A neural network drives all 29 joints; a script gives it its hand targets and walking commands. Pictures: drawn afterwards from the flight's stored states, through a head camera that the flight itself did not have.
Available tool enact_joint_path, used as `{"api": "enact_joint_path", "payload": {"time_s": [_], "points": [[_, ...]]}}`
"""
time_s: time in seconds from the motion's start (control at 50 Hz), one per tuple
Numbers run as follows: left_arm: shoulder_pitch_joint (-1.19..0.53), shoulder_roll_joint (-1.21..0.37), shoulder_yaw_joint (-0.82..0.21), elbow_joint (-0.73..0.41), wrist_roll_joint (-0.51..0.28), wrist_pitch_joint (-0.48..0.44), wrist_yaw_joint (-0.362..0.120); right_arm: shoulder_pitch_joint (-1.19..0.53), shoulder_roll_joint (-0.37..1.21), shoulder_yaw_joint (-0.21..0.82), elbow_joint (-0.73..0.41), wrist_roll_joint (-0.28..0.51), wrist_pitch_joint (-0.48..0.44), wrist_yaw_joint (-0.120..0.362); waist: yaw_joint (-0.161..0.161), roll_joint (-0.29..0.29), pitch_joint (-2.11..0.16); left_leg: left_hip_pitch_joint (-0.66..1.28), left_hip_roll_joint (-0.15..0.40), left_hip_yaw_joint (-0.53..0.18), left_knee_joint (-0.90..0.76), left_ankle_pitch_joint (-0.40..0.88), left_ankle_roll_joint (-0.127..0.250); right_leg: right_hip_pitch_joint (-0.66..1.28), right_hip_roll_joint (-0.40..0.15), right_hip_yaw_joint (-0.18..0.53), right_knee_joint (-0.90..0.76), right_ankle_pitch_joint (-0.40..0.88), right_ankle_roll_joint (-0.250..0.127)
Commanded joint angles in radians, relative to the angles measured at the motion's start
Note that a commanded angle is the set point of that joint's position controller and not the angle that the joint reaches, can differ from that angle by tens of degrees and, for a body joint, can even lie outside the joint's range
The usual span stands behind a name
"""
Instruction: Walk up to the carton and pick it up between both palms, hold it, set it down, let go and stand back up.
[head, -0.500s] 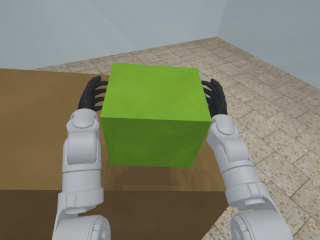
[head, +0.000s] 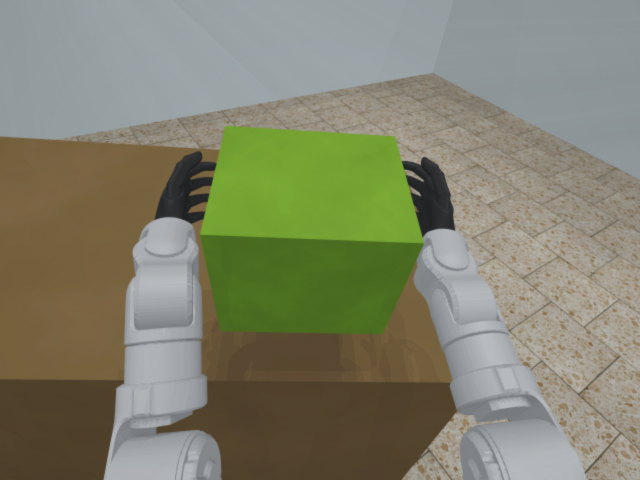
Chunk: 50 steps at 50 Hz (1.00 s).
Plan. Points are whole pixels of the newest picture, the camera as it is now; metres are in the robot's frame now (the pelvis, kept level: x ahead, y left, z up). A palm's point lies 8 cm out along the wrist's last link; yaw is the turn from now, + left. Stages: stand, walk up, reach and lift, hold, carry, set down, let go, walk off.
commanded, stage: hold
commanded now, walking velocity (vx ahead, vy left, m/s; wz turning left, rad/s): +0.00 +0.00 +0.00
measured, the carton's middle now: (307, 234) +0.38 +0.00 +0.14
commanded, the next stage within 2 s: none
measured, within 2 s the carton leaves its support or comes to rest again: neither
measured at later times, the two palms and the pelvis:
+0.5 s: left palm (177, 220) +0.36 +0.15 +0.18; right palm (434, 225) +0.36 -0.15 +0.18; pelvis +0.00 +0.00 +0.00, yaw +0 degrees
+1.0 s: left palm (177, 220) +0.36 +0.15 +0.18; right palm (434, 225) +0.36 -0.15 +0.17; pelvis +0.00 +0.00 +0.00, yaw +0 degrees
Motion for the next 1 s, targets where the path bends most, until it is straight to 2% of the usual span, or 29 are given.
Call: {"api": "enact_joint_path", "payload": {"time_s": [0.0,0.98], "points": [[-0.561,-0.463,-0.422,-0.073,-0.140,-0.051,-0.118,-0.627,0.477,0.342,-0.249,0.043,-0.054,0.114,-0.011,0.090,-0.406,0.097,-0.064,0.059,-0.025,0.179,0.007,0.043,0.054,-0.032,-0.024,0.160,0.039],[-0.563,-0.461,-0.421,-0.076,-0.139,-0.051,-0.119,-0.626,0.476,0.340,-0.248,0.039,-0.059,0.115,-0.013,0.090,-0.408,0.100,-0.064,0.060,-0.025,0.181,0.008,0.044,0.053,-0.033,-0.024,0.163,0.038]]}}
